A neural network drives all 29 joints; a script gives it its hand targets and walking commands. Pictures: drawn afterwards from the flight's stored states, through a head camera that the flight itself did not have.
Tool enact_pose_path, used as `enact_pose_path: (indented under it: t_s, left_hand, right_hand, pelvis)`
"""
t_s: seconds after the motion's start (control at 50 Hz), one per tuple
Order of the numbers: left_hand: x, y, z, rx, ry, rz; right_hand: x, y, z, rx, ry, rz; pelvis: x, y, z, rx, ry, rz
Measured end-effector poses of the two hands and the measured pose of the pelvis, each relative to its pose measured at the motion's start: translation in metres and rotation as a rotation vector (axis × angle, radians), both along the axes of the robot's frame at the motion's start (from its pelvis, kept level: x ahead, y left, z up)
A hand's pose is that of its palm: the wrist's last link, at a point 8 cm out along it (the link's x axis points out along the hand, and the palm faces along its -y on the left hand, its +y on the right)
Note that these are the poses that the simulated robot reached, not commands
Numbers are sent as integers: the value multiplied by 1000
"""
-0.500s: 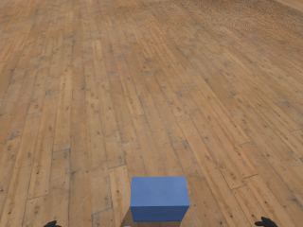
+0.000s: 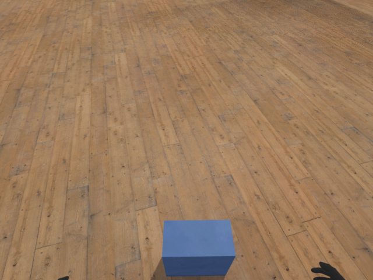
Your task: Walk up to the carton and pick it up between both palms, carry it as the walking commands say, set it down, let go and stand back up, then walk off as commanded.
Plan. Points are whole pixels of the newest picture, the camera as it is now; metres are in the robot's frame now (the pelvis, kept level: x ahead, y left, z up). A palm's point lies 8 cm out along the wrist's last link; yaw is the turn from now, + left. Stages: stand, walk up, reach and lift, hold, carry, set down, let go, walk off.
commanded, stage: walk up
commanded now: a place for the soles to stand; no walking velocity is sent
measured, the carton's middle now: (196, 249) +0.39 -0.02 -0.59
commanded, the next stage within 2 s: reach and lift in 1.44 s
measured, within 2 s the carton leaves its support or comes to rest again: neither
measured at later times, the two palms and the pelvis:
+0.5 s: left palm out of the picture +0.10 +0.29 -0.09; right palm out of the picture +0.13 -0.33 -0.08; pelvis +0.01 -0.02 +0.00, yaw +1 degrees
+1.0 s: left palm out of the picture +0.11 +0.27 -0.09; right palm out of the picture +0.13 -0.35 -0.09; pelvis +0.00 -0.04 +0.00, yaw +1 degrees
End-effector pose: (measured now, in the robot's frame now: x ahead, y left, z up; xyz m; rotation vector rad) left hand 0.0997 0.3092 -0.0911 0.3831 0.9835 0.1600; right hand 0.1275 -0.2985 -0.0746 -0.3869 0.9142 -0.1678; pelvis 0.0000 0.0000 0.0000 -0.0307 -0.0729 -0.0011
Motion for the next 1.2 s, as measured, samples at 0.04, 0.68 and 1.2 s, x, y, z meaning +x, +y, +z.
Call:
enact_pose_path:
  t_s: [0.04,0.68,1.2]
  left_hand:
    - [0,-2,1,1,0,1]
    - [0,-25,3,14,54,35]
    - [10,-41,5,23,33,29]
  right_hand:
    - [0,-2,0,2,1,0]
    - [7,-38,-5,-35,44,22]
    - [-2,-52,-16,-27,72,21]
  pelvis:
    - [0,-1,0,2,-2,0]
    - [7,-26,1,20,19,24]
    - [2,-41,-1,31,13,29]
